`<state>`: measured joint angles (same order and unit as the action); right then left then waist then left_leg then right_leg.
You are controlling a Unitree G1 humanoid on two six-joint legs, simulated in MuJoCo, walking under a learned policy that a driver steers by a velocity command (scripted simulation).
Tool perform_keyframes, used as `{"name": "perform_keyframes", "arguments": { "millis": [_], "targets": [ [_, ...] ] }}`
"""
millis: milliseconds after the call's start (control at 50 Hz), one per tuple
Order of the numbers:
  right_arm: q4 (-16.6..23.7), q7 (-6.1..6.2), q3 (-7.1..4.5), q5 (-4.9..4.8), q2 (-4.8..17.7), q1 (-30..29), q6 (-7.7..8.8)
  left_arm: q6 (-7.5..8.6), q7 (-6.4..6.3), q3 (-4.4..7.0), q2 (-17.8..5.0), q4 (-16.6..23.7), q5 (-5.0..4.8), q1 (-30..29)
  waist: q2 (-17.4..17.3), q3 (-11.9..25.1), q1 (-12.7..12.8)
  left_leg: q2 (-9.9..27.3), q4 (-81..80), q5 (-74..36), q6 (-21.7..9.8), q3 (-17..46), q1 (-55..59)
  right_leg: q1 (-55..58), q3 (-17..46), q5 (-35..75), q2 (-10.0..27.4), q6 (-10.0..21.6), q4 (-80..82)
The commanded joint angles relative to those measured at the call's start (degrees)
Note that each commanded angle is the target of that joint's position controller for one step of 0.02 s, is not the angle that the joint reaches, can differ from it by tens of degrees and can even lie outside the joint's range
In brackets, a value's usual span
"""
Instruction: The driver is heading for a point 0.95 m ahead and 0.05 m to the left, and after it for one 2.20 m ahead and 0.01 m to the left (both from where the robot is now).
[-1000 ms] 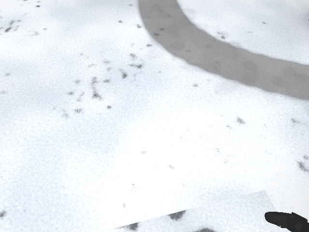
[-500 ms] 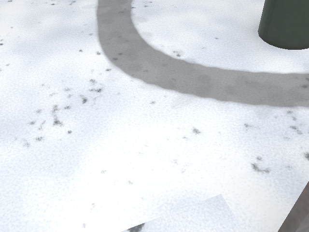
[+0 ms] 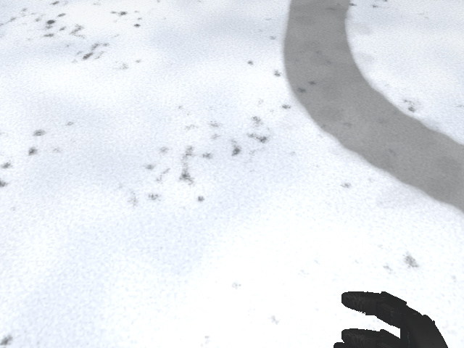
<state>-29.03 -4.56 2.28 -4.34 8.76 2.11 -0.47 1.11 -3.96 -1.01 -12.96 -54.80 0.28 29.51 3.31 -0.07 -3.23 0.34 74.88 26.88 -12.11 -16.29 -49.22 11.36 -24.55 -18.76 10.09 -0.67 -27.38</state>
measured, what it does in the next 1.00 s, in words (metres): climbs: right foot, then left foot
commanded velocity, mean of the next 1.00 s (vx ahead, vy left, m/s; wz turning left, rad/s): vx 0.77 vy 0.00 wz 0.09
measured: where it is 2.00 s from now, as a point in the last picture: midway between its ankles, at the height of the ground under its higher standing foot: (182, 227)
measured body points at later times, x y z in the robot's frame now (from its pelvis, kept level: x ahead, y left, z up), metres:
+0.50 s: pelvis +0.40 +0.02 +0.12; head +0.42 +0.05 +0.57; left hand +0.53 +0.34 +0.07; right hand +0.57 -0.21 +0.01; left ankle +0.16 +0.04 -0.52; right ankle +0.54 -0.05 -0.59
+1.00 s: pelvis +0.70 +0.15 +0.14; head +0.74 +0.15 +0.59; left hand +0.79 +0.45 +0.05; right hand +0.91 -0.08 +0.05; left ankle +0.75 +0.30 -0.59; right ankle +0.71 +0.02 -0.49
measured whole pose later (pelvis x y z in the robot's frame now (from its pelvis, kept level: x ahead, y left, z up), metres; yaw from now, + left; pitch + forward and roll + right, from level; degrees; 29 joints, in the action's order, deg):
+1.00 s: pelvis +0.70 +0.15 +0.14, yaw +4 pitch +2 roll +1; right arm -37.4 1.6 -2.1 0.9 12.5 5.4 2.6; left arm -1.8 -2.0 4.8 -17.9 -35.7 -1.1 14.5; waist 0.6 -3.0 1.6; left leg 3.1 28.6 8.7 1.4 -2.6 -21.5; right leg -37.3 0.2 -25.7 2.2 -5.1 -73.0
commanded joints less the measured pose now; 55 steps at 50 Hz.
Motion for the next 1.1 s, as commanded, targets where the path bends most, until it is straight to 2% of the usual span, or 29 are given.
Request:
{"name": "perform_keyframes", "arguments": {
  "millis": [20,40,80,120,160,200,260,280,320,360,400,440,460,480,500,520,560,600,640,680,740,780,800,820,840,860,900,960,1100],
  "targets": [
    [-5.2,1.04,-10.31,1.11,21.54,21.15,-0.56,3.92,1.39,1.92,-6.13,16.0,-0.78,-14.26,-13.76,5.5,-6.26,1.3,-37.96,14.93,-11.48,41.11,50.53,-45.39,13.3,10.04,-9.13,4.71,-55.83],
    [-3.5,1.64,-8.3,2.66,17.28,18.05,1.86,8.28,3.8,1.42,-6.12,20.75,1.13,-15.87,-16.01,18.97,-2.36,8.32,-57.74,39.83,-12.55,75.29,53.0,-49.78,35.72,8.02,-13.99,7.71,-67.23],
    [-7.72,1.2,-6.05,3.44,7.44,23.78,4.67,9.97,5.49,1.88,-4.67,25.28,-0.83,-25.39,-4.43,0.99,-0.49,10.79,-62.02,25.44,-7.61,72.77,39.44,-60.22,35.96,7.81,-13.13,8.1,-81.17],
    [-9.23,0.56,-4.21,3.23,2.76,19.74,6.68,8.09,6.15,0.32,0.02,25.75,0.46,-22.39,0.85,-3.31,6.62,5.23,-54.59,11.52,-6.75,57.54,24.72,-62.66,34.73,5.34,-10.76,8.83,-88.99],
    [-10.59,0.99,-4.26,3.54,3.39,18.41,6.04,6.11,6.22,-1.93,4.51,25.47,1.62,-18.12,0.51,0.04,9.49,0.19,-51.34,0.18,-5.29,44.02,25.12,-66.53,32.71,5.24,-9.11,7.91,-92.98],
    [-9.57,0.93,-3.75,3.31,6.29,17.77,6.57,6.36,5.43,-1.25,-0.6,26.19,1.21,-22.86,5.87,-2.15,9.17,-0.5,-55.88,-1.9,-3.97,41.94,22.87,-65.54,30.72,6.23,-6.95,6.8,-75.9],
    [-12.35,3.23,-3.88,1.41,7.57,20.53,7.31,6.89,3.86,-1.63,-0.96,30.71,2.9,-36.87,1.56,-4.88,4.34,-4.25,-61.6,-9.31,-1.96,34.41,13.43,-52.39,23.66,14.38,-5.74,2.16,-44.42],
    [-13.95,4.14,-3.61,2.24,5.72,22.12,6.12,7.3,3.64,-1.58,0.04,32.24,1.78,-39.09,-3.8,-3.88,3.49,-6.59,-61.1,-12.2,-0.29,31.92,10.1,-41.21,21.5,20.03,-7.19,0.56,-31.21],
    [-14.03,5.12,-4.84,1.2,9.52,24.01,5.86,7.82,3.03,-0.13,-0.38,31.45,-1.08,-38.58,-10.45,-0.84,1.64,-4.96,-62.22,-14.34,-1.42,34.63,15.82,-31.82,20.22,20.4,-11.93,-2.64,-15.86],
    [-13.16,5.84,-5.55,2.15,11.9,21.92,5.27,7.27,3.33,1.18,-2.16,31.97,-4.28,-40.97,-13.55,3.29,1.8,-2.05,-59.45,-22.38,-0.23,35.44,32.34,-32.73,22.86,21.28,-13.02,-3.6,-4.41],
    [-13.68,6.27,-5.39,3.12,10.11,22.48,4.54,7.36,3.9,3.6,-5.56,30.16,-3.54,-37.45,-15.86,5.13,1.43,1.97,-50.74,-42.55,1.01,36.51,47.17,-35.09,21.89,20.12,-11.93,-1.49,-0.65],
    [-11.33,5.38,-6.28,5.24,11.7,19.0,3.12,7.16,4.04,5.09,-7.42,25.53,-3.08,-21.86,-15.67,10.56,8.15,3.21,-31.08,-62.86,2.87,34.03,47.15,-22.35,23.35,10.29,-10.06,5.91,0.4],
    [-9.61,4.61,-5.4,6.99,10.1,16.23,3.89,6.6,4.37,5.13,-7.91,22.59,-2.72,-5.94,-10.37,19.97,14.97,1.78,-12.1,-51.82,3.28,33.57,33.02,0.15,30.55,4.35,-5.13,9.36,-8.12],
    [-8.52,3.27,-2.79,4.59,0.2,25.21,5.53,6.74,5.28,6.2,-12.35,18.51,-0.52,-0.75,20.64,25.29,7.5,-8.08,9.46,-7.67,8.18,28.79,7.74,17.83,64.22,-14.36,6.34,20.46,2.42],
    [-8.57,2.84,-2.31,1.61,3.33,24.22,7.36,6.91,5.6,6.2,-8.33,18.45,-0.88,-2.43,24.52,19.49,8.67,-5.28,15.92,-2.29,7.24,28.47,-3.93,16.24,80.68,-25.75,8.55,23.04,12.18],
    [-5.58,2.77,-2.91,1.44,7.65,13.55,8.34,6.66,4.61,5.77,-4.99,18.12,-0.48,-4.89,15.45,9.72,11.1,-1.43,18.32,-4.94,6.2,27.3,-9.69,10.49,73.78,-21.85,7.48,21.85,12.98],
    [-1.31,2.89,-2.35,5.68,7.03,3.82,9.63,6.46,5.14,5.05,-4.25,17.17,-0.48,-6.45,-4.85,3.15,8.07,0.34,11.3,-8.06,6.72,26.1,-4.91,-5.92,63.24,-5.76,2.1,19.37,12.86],
    [0.78,3.37,-1.78,5.57,3.62,3.36,9.54,6.52,4.99,4.25,-2.23,14.55,-0.48,-4.78,-3.21,-0.04,3.88,3.14,2.07,-7.77,7.9,25.27,0.93,-15.37,57.13,-2.17,-1.47,18.1,15.73],
    [2.51,4.01,-1.47,4.97,4.81,1.23,9.83,6.16,4.32,4.08,-1.97,14.55,-2.2,-8.44,-2.65,-5.04,0.98,4.37,-10.53,-7.88,9.98,23.34,4.22,-24.85,51.47,16.17,-3.0,16.58,15.64],
    [4.31,3.33,-1.22,6.74,5.81,-3.59,10.8,5.2,2.77,5.87,-8.51,15.79,-1.6,-13.19,-4.15,-6.11,0.81,0.25,-30.44,-21.16,11.66,18.36,22.09,-40.35,43.28,24.97,-8.99,13.18,15.57],
    [2.95,3.99,-4.15,4.45,9.38,-1.25,9.48,4.1,2.62,7.1,-10.3,14.43,-3.46,-6.14,2.29,0.6,1.62,-4.17,-41.04,-32.53,13.53,20.46,39.16,-37.39,45.74,22.58,-8.58,9.99,11.04],
    [2.2,5.51,-5.32,5.46,10.6,1.01,8.78,2.92,2.28,7.44,-9.68,14.73,-3.77,-6.65,-0.23,3.43,-0.86,-4.97,-49.3,-36.99,12.88,19.29,44.66,-33.42,44.74,30.35,-12.81,5.2,-2.13],
    [0.48,6.04,-6.28,6.16,11.65,8.4,8.62,2.54,2.3,7.19,-7.43,16.37,-3.23,-8.38,0.69,8.42,-4.32,0.1,-47.88,-43.32,10.45,22.47,54.1,-37.05,43.52,28.97,-14.6,1.76,-15.43],
    [-0.57,6.5,-6.84,6.95,15.4,17.52,7.79,2.18,2.13,5.6,-2.2,18.59,-1.13,-6.93,-8.2,18.45,-5.35,15.89,-41.63,-64.96,5.48,33.51,67.72,-45.57,37.1,-3.0,-18.04,-0.9,-35.97],
    [0.63,5.85,-5.41,9.03,13.46,17.18,7.07,2.17,2.72,4.06,-0.71,19.23,-1.11,4.97,-23.44,29.15,0.61,30.22,-40.16,-88.69,-3.03,50.82,74.13,-50.41,38.21,-26.48,-17.6,-1.67,-51.0],
    [-0.24,4.99,-6.28,6.98,13.91,13.85,5.87,1.22,3.18,4.25,-5.22,18.31,-1.89,8.18,-23.37,30.52,2.08,32.9,-43.72,-72.01,-9.35,56.07,70.45,-54.37,35.5,-22.17,-13.05,-3.68,-62.64],
    [-0.61,5.57,-5.36,4.76,8.13,5.95,4.18,-1.47,2.23,5.13,-7.11,18.84,-1.47,-0.38,-11.39,15.85,3.14,24.16,-49.39,-43.61,-4.95,42.64,55.17,-59.61,30.03,-11.41,-7.37,-4.81,-62.77],
    [-3.08,6.19,-5.94,5.11,9.13,-0.96,3.68,-3.56,1.82,5.64,-4.92,21.64,-1.36,-6.8,-10.46,3.2,6.56,17.7,-55.54,-42.03,1.0,26.81,33.63,-50.32,27.94,-7.87,-4.19,-4.92,-46.77],
    [-7.91,6.44,-8.65,3.1,15.1,-2.71,3.68,-3.57,5.3,6.12,-7.03,22.74,-1.33,-13.07,-10.94,7.02,5.81,18.14,-53.59,-34.53,3.7,13.95,33.74,-33.83,22.91,10.11,-5.49,-0.06,-17.41]
  ]
}}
